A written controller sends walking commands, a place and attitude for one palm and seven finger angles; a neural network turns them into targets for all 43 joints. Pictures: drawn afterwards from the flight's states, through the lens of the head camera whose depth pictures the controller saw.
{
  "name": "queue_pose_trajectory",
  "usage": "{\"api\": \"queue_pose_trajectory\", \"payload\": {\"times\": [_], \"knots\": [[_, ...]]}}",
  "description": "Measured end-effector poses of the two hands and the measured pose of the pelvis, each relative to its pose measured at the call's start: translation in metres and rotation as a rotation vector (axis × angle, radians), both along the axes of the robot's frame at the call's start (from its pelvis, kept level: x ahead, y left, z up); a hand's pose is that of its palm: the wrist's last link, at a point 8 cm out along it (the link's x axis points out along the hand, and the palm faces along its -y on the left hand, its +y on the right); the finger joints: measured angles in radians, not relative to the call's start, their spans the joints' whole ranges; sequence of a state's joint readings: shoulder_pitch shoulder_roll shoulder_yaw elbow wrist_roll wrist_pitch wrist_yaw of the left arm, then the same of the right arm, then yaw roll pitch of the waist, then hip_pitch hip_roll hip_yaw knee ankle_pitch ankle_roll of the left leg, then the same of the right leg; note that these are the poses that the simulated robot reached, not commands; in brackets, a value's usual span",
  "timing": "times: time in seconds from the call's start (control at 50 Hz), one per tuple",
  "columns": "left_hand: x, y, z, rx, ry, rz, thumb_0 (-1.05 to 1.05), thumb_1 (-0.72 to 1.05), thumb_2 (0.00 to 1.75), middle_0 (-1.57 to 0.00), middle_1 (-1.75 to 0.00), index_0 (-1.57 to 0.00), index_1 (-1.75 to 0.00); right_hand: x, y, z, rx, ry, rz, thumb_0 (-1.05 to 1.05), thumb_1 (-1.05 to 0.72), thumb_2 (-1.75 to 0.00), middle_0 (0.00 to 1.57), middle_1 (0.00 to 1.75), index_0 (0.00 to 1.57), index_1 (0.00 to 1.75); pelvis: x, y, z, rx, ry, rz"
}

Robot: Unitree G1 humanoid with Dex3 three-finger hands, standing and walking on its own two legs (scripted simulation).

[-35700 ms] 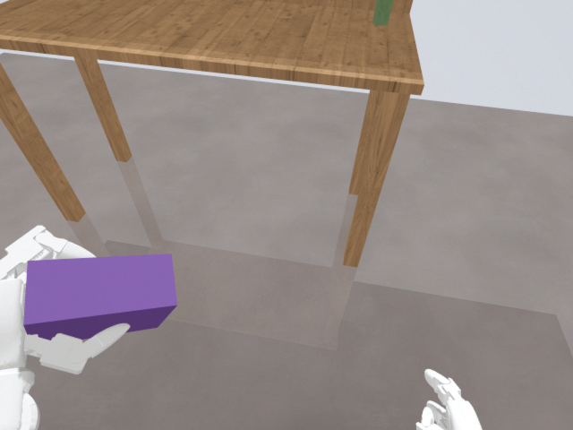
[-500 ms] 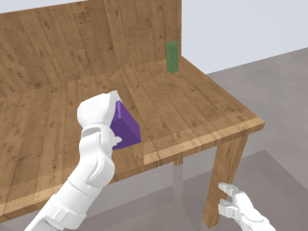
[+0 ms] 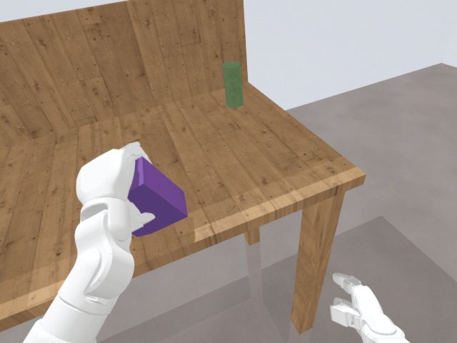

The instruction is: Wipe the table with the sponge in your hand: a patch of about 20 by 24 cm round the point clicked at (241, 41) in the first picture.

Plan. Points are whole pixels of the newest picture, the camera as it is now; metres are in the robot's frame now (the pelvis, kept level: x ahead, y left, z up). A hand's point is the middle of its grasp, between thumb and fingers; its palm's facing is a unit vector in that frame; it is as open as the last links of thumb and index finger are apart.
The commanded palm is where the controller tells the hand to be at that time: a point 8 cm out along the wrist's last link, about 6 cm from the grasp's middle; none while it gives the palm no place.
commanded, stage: slide back across to the middle lane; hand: left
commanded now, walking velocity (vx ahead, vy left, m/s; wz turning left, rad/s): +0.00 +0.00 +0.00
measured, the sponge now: (149, 205) +0.31 +0.18 +0.13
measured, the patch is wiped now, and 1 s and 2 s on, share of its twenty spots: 0.95 1.00 1.00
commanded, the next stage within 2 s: wipe forward along the middle lane in 0.36 s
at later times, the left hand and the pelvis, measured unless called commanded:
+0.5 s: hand (85, 204) +0.26 +0.26 +0.18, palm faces +0.26 -0.21 -0.94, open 9.9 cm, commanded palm +0.22 +0.26 +0.24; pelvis -0.01 +0.01 +0.00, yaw -2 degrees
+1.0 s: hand (92, 186) +0.31 +0.27 +0.17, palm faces +0.16 -0.12 -0.98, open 9.9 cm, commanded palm +0.27 +0.27 +0.22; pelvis -0.01 +0.05 +0.00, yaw +0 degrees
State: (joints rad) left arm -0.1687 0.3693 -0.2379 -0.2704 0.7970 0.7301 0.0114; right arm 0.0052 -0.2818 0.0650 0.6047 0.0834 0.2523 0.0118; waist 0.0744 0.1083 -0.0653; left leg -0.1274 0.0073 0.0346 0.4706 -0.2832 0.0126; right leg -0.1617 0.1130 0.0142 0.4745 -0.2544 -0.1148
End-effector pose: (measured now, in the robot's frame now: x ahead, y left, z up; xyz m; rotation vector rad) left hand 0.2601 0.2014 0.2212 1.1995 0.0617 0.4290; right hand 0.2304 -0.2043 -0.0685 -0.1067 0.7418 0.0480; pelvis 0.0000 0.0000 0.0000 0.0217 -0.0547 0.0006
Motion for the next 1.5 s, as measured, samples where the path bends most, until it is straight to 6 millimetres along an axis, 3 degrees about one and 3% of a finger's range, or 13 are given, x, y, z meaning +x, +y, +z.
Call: {"api": "queue_pose_trajectory", "payload": {"times": [0.3,0.56,0.78,0.92,1.22,1.5], "knots": [[-0.016,0.033,0.008,0.042,0.029,0.067,-0.01,-0.48,1.06,-0.72,-1.37,-0.75,-1.36,-0.002,-0.011,0.002,-0.034,-0.06,-0.047,0.01,-0.9,-0.9,0.2,0.3,0.19,0.3,-0.004,-0.001,-0.001,0.001,-0.003,-0.041],[-0.034,0.064,0.006,0.073,0.055,0.101,-0.01,-0.48,1.06,-0.73,-1.37,-0.75,-1.36,-0.001,0.008,0.003,-0.056,-0.093,-0.018,0.01,-0.9,-0.9,0.2,0.3,0.2,0.3,-0.011,0.012,-0.002,-0.006,-0.008,-0.028],[0.0,0.07,0.003,0.141,0.121,0.098,-0.02,-0.48,1.06,-0.74,-1.36,-0.76,-1.35,-0.006,0.043,0.003,-0.043,-0.091,0.019,0.01,-0.9,-0.9,0.2,0.3,0.2,0.3,-0.018,0.03,0.002,-0.007,-0.001,-0.006],[0.016,0.071,0.001,0.16,0.149,0.082,-0.01,-0.49,1.06,-0.74,-1.36,-0.76,-1.35,-0.012,0.053,-0.002,-0.023,-0.06,0.022,0.01,-0.9,-0.9,0.2,0.3,0.2,0.3,-0.015,0.041,0.003,-0.009,0.008,-0.012],[0.045,0.075,-0.001,0.203,0.179,0.112,-0.02,-0.49,1.06,-0.74,-1.36,-0.77,-1.34,-0.009,0.054,-0.009,-0.044,-0.009,0.027,0.01,-0.9,-0.9,0.2,0.3,0.2,0.3,-0.007,0.048,0.004,-0.013,0.03,0.001],[0.063,0.079,-0.004,0.228,0.23,0.126,-0.01,-0.49,1.07,-0.75,-1.35,-0.77,-1.34,-0.004,0.037,-0.013,-0.048,0.0,0.003,0.01,-0.9,-0.9,0.2,0.3,0.2,0.3,0.005,0.041,0.003,-0.012,0.047,-0.001]]}}
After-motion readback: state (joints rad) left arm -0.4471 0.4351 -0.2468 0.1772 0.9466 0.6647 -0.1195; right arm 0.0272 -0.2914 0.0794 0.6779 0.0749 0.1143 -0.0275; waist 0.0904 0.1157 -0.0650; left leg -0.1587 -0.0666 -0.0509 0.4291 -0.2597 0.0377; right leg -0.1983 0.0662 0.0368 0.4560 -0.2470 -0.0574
